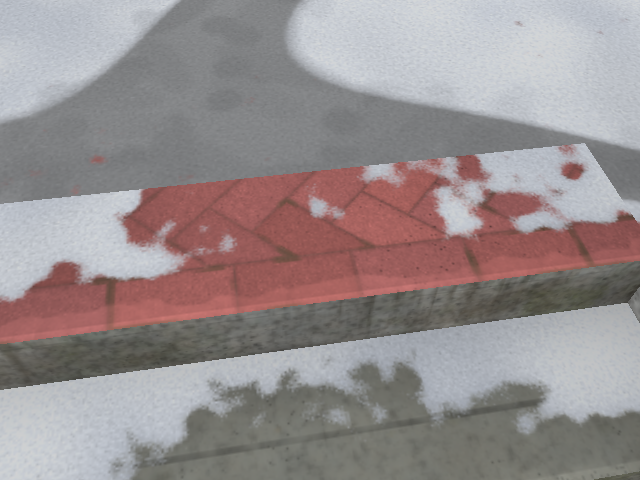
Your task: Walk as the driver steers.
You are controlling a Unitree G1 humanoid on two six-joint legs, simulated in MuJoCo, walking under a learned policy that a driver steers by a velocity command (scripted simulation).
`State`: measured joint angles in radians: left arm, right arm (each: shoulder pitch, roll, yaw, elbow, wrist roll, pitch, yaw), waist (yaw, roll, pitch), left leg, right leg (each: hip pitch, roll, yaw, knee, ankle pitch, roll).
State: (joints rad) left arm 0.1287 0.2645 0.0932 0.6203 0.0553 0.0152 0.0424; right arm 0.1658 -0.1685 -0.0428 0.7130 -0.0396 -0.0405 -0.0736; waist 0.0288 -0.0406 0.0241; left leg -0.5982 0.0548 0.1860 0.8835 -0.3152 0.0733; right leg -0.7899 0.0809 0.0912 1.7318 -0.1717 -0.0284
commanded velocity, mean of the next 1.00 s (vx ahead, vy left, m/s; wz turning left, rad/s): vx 0.11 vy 0.00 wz -0.11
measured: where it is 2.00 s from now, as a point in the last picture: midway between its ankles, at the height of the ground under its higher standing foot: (303, 271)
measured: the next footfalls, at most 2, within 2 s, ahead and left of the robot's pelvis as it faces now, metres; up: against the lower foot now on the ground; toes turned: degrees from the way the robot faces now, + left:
right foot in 0.28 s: +0.14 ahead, -0.11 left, +0.00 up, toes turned -7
left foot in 0.56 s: +0.12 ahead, +0.13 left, +0.00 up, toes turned -4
